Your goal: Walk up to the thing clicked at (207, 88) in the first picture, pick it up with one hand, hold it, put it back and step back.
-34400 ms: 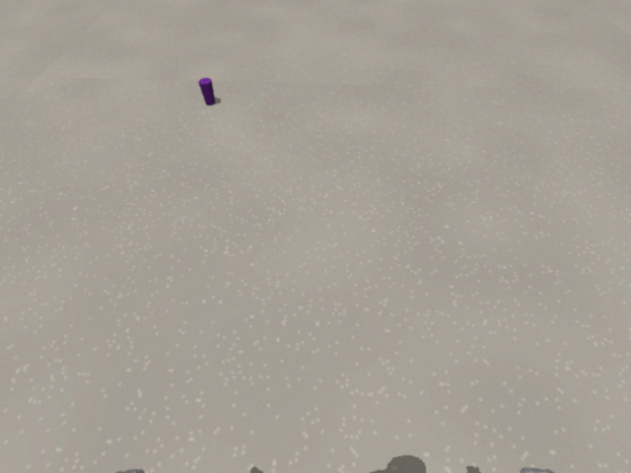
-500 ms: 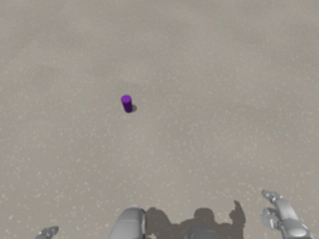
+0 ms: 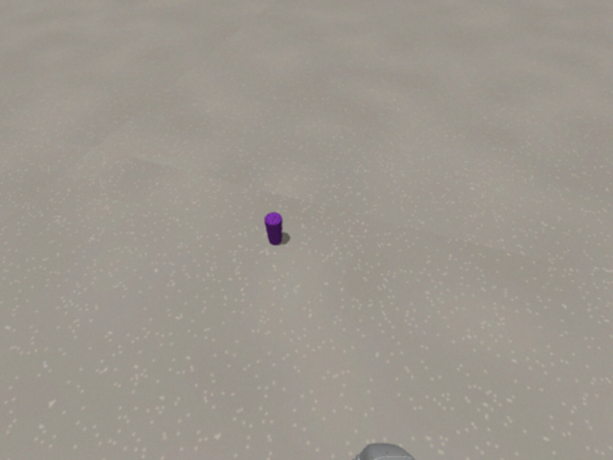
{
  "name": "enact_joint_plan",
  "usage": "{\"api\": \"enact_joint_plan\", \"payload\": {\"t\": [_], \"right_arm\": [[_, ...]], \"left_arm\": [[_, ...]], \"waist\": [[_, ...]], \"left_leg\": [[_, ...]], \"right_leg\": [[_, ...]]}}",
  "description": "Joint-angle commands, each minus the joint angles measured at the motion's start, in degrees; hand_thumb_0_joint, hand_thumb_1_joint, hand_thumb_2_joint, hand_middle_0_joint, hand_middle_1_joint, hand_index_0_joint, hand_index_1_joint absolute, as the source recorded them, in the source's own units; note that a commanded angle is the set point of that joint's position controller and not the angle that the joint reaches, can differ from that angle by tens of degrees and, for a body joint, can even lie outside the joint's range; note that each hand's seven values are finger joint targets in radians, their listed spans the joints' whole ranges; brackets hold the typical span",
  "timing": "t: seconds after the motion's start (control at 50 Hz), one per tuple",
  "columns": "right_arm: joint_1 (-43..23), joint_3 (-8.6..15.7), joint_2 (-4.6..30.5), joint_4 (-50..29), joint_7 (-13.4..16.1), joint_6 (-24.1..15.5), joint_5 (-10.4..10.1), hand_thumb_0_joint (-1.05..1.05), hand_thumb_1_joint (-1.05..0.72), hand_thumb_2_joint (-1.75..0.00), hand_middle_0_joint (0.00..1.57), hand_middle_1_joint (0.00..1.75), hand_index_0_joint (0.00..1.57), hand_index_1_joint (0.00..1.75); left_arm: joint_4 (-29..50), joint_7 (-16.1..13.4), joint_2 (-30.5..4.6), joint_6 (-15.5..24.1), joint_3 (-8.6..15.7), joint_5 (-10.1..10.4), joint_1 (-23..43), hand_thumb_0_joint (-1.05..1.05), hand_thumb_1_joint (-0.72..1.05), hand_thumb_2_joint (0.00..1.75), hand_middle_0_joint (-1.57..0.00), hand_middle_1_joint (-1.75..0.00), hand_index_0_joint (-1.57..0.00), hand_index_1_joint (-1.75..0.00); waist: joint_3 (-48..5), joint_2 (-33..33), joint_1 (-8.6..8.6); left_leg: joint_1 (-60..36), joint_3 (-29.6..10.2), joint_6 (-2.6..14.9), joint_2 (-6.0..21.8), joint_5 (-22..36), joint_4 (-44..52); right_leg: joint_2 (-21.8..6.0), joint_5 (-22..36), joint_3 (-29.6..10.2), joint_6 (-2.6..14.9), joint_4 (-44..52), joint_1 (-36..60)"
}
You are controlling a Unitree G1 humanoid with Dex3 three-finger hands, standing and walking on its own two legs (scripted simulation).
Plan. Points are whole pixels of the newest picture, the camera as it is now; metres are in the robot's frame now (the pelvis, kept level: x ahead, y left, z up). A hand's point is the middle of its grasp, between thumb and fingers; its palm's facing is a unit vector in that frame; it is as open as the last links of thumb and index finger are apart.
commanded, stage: step back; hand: left
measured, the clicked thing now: (274, 229) +1.08 +0.14 -0.70
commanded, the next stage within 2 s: stand in 0.72 s
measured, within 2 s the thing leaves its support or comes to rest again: neither
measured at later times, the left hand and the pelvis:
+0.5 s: hand out of the picture +0.09 +0.27 -0.15, palm faces +0.02 -0.92 -0.40, open 7.4 cm; pelvis +0.05 -0.01 -0.01, yaw +0 degrees
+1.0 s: hand (149, 445) +0.16 +0.25 -0.14, palm faces -0.04 -0.94 -0.34, open 7.4 cm; pelvis +0.07 +0.00 +0.01, yaw -2 degrees
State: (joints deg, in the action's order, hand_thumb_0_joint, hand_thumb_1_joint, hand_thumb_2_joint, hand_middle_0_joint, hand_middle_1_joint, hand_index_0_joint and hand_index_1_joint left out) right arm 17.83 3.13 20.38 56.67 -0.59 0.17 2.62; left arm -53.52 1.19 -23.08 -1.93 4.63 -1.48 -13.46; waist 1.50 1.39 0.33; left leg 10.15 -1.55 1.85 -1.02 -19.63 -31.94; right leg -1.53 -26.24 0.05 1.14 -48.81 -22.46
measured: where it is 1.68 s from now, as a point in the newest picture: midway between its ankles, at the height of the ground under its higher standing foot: outside the picture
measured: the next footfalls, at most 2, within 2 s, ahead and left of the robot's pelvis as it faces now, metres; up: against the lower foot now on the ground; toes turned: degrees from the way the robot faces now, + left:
right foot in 0.14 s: +0.08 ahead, -0.13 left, +0.00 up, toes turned -3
left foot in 0.48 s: +0.14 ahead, +0.13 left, +0.00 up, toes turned +1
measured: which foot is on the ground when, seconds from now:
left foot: down 0.00-0.18, up 0.20-0.46, down 0.48-1.00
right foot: up 0.00-0.12, down 0.14-1.00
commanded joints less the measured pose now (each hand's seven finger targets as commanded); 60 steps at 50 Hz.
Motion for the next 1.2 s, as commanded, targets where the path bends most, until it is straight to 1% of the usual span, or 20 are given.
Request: {"api": "enact_joint_plan", "payload": {"t": [0.0, 0.06, 0.12, 0.14, 0.16, 0.18, 0.2, 0.22, 0.28, 0.38, 0.42, 0.44, 0.48, 0.5, 0.52, 0.64, 0.8, 0.98, 1.12, 1.18], "right_arm": [[-7.1, 3.5, 15.4, -6.4, 0.8, -3.2, 0.3, 0.00, -0.90, -0.90, 0.20, 0.30, 0.20, 0.30], [-6.7, 4.0, 16.6, -6.5, 0.4, -2.3, 0.4, 0.00, -0.90, -0.90, 0.20, 0.30, 0.20, 0.30], [-8.9, 3.5, 14.4, -7.0, 0.2, -1.1, -0.2, 0.00, -0.90, -0.90, 0.20, 0.30, 0.20, 0.30], [-7.4, 2.6, 11.3, -7.1, 0.5, -0.9, -0.6, 0.00, -0.90, -0.90, 0.20, 0.30, 0.20, 0.30], [-6.7, 1.4, 7.5, -8.6, 0.4, -1.1, -1.0, 0.00, -0.90, -0.90, 0.20, 0.30, 0.20, 0.30], [-7.5, 2.0, 9.8, -8.4, 1.0, -0.8, -0.8, 0.00, -0.90, -0.90, 0.20, 0.30, 0.20, 0.30], [-6.3, 3.3, 13.3, -7.4, 1.4, -0.9, -0.6, 0.00, -0.90, -0.90, 0.20, 0.30, 0.20, 0.30], [-6.3, 3.6, 14.5, -7.1, 1.2, -1.3, -0.7, 0.00, -0.90, -0.90, 0.20, 0.30, 0.20, 0.30], [-4.5, 2.7, 11.3, -5.1, 0.7, -1.7, -1.2, 0.00, -0.90, -0.90, 0.20, 0.30, 0.20, 0.30], [-5.7, 2.0, 9.3, -4.9, 0.5, -1.5, -1.2, 0.00, -0.90, -0.90, 0.20, 0.30, 0.20, 0.30], [-5.1, 2.2, 8.8, -3.8, 0.9, -1.9, -1.3, 0.00, -0.90, -0.90, 0.20, 0.30, 0.20, 0.30], [-5.0, 2.5, 9.5, -3.2, 1.2, -2.0, -1.2, 0.00, -0.90, -0.90, 0.20, 0.30, 0.20, 0.30], [-6.5, 3.2, 13.7, -3.7, 1.8, -2.1, -0.8, 0.00, -0.90, -0.90, 0.20, 0.30, 0.20, 0.30], [-11.0, 2.9, 15.4, -4.9, 1.7, -1.9, -1.2, 0.00, -0.90, -0.90, 0.20, 0.30, 0.20, 0.30], [-13.5, 3.1, 16.6, -5.1, 1.6, -1.5, -1.4, 0.00, -0.90, -0.90, 0.20, 0.30, 0.20, 0.30], [-15.0, 1.1, 11.8, -2.2, 1.4, -1.1, -1.9, 0.00, -0.90, -0.90, 0.20, 0.30, 0.20, 0.30], [-16.0, -0.1, 11.9, 1.3, 0.7, -2.8, -2.1, 0.00, -0.90, -0.90, 0.20, 0.30, 0.20, 0.30], [-17.8, -0.2, 11.5, 3.2, 0.4, -2.5, -2.2, 0.00, -0.90, -0.90, 0.20, 0.30, 0.20, 0.30], [-17.6, -0.3, 11.5, 4.5, 0.3, -2.6, -2.2, 0.00, -0.90, -0.90, 0.20, 0.30, 0.20, 0.30], [-16.0, -0.5, 11.3, 5.3, 0.3, -2.2, -2.1, 0.00, -0.90, -0.90, 0.20, 0.30, 0.20, 0.30]], "left_arm": [[4.6, 0.6, -10.5, 2.9, 2.4, 0.2, 3.9, 0.00, 0.90, 0.90, -0.20, -0.30, -0.20, -0.30], [3.8, 0.7, -9.8, 3.3, 2.3, 0.2, 4.0, 0.00, 0.90, 0.90, -0.20, -0.30, -0.20, -0.30], [0.5, -0.2, -8.9, 4.3, 2.5, -0.4, -2.8, 0.00, 0.90, 0.90, -0.20, -0.30, -0.20, -0.30], [-0.7, -0.8, -10.3, 4.8, 3.1, -0.8, -5.2, 0.00, 0.90, 0.90, -0.20, -0.30, -0.20, -0.30], [-0.3, -1.4, -14.1, 5.4, 4.0, -1.5, -6.8, 0.00, 0.90, 0.90, -0.20, -0.30, -0.20, -0.30], [0.7, -1.4, -18.2, 5.5, 4.7, -1.4, -5.2, 0.00, 0.90, 0.90, -0.20, -0.30, -0.20, -0.30], [2.4, -1.3, -19.1, 5.5, 4.7, -1.3, -1.0, 0.00, 0.90, 0.90, -0.20, -0.30, -0.20, -0.30], [3.0, -1.3, -17.4, 5.7, 4.3, -1.0, 0.2, 0.00, 0.90, 0.90, -0.20, -0.30, -0.20, -0.30], [2.1, -1.7, -13.3, 6.8, 3.0, 0.0, 0.3, 0.00, 0.90, 0.90, -0.20, -0.30, -0.20, -0.30], [2.9, -2.1, -12.4, 6.4, 1.8, 0.4, 2.7, 0.00, 0.90, 0.90, -0.20, -0.30, -0.20, -0.30], [2.9, -2.4, -12.1, 5.5, 1.3, 1.2, 3.1, 0.00, 0.90, 0.90, -0.20, -0.30, -0.20, -0.30], [3.0, -2.4, -11.4, 5.1, 0.8, 1.3, 2.6, 0.00, 0.90, 0.90, -0.20, -0.30, -0.20, -0.30], [3.5, -2.5, -8.8, 4.4, -0.3, 1.8, 1.3, 0.00, 0.90, 0.90, -0.20, -0.30, -0.20, -0.30], [2.2, -2.6, -8.3, 3.5, -0.6, 2.3, -0.4, 0.00, 0.90, 0.90, -0.20, -0.30, -0.20, -0.30], [1.1, -2.8, -9.5, 3.0, -0.3, 1.8, 0.1, 0.00, 0.90, 0.90, -0.20, -0.30, -0.20, -0.30], [-1.4, -2.6, -12.3, 4.3, 0.3, 1.2, 3.2, 0.00, 0.90, 0.90, -0.20, -0.30, -0.20, -0.30], [-5.3, -1.8, -9.2, 4.1, -2.2, 1.4, 7.2, 0.00, 0.90, 0.90, -0.20, -0.30, -0.20, -0.30], [-7.4, -1.3, -9.1, 4.2, -2.4, 1.1, 10.2, 0.00, 0.90, 0.90, -0.20, -0.30, -0.20, -0.30], [-8.3, -1.4, -9.3, 4.6, -2.4, 1.0, 10.6, 0.00, 0.90, 0.90, -0.20, -0.30, -0.20, -0.30], [-8.7, -1.3, -9.6, 4.3, -2.4, 1.0, 11.3, 0.00, 0.90, 0.90, -0.20, -0.30, -0.20, -0.30]], "waist": [[7.1, -10.5, -0.62], [5.0, -12.7, 0.66], [1.7, -9.5, -3.40], [0.2, -3.2, -4.42], [-1.0, 8.4, -4.58], [1.4, 8.7, -4.94], [6.1, 6.3, -3.51], [8.6, 4.1, -2.73], [4.0, 3.2, -1.34], [-1.5, 7.3, -1.15], [-3.5, 6.3, -0.12], [-4.6, 5.0, -0.19], [-7.4, -3.3, -1.14], [-7.4, -6.1, -2.82], [-6.3, -7.9, -2.41], [-4.3, -4.1, -1.38], [-4.8, -3.8, -0.89], [-2.4, -2.4, -0.53], [-3.7, -1.6, -0.40], [-0.7, -1.8, 0.37]], "left_leg": [[5.2, -14.2, 7.30, 11.9, -15.7, 18.3], [8.2, -11.8, 7.05, 12.0, -16.6, 16.3], [11.6, -5.5, 5.22, 8.5, -13.5, 4.3], [15.9, -3.4, 3.56, 6.3, -12.3, -4.2], [24.5, 1.0, 0.71, 0.5, -11.2, -18.7], [25.5, -2.8, -0.19, -1.2, -14.9, -24.4], [23.1, -6.0, -0.46, 0.9, -15.1, -26.2], [23.2, -6.8, -0.35, 2.4, -12.3, -26.5], [18.6, -5.9, -0.65, 3.3, -5.2, -22.1], [7.8, 2.2, -1.81, 3.0, -1.3, -6.4], [2.7, 4.6, -1.27, 1.4, 10.3, 3.9], [-0.5, 3.3, -0.40, 1.8, 16.8, 5.3], [-4.5, -8.4, 3.89, 11.7, 28.9, 4.9], [1.9, -13.3, 8.55, 17.2, 21.7, 7.4], [7.2, -13.9, 10.39, 18.6, 16.7, 8.0], [5.2, -3.2, 1.08, 8.1, 16.8, 1.7], [-2.3, -5.1, 1.00, 10.4, 24.9, 9.3], [-2.1, -3.5, -0.71, 8.9, 14.0, 14.0], [-5.0, -2.8, -1.15, 8.9, 16.8, 14.0], [-1.8, -3.1, -1.65, 8.5, 9.4, 16.3]], "right_leg": [[-0.8, 3.5, -0.1, 0.13, 1.7, -5.7], [0.5, 1.7, 1.3, -0.66, 9.9, 3.1], [3.3, 8.7, 4.4, 0.09, 22.6, 16.0], [2.0, 8.4, -0.7, 0.33, 23.8, 21.7], [-9.5, -1.4, -21.1, 4.42, 31.8, 25.4], [-19.3, -14.7, -35.3, 9.27, 37.7, 16.7], [-22.2, -18.9, -38.1, 13.18, 38.2, 9.2], [-21.0, -13.2, -34.9, 14.04, 37.0, 7.5], [-13.8, 10.2, -18.4, 9.00, 31.6, 10.4], [-11.7, 35.2, -7.8, 7.88, 23.4, 9.3], [-9.4, 44.0, -4.1, 5.35, 15.6, 10.7], [-8.0, 43.3, -3.4, 3.68, 12.6, 9.7], [-2.8, 28.5, -1.8, 0.72, 8.1, 4.4], [0.3, 12.6, -0.2, -0.20, 7.5, 7.2], [0.2, 3.3, 0.3, 0.13, 8.2, 11.7], [-5.1, 24.0, -7.6, 2.03, 19.7, 11.1], [-4.2, 22.8, -4.0, -0.24, 24.5, 14.3], [-5.3, 18.0, -4.3, -0.52, 31.6, 15.0], [-6.1, 20.1, -4.7, -0.55, 33.4, 15.1], [-5.7, 14.5, -4.9, -0.50, 34.3, 14.0]]}}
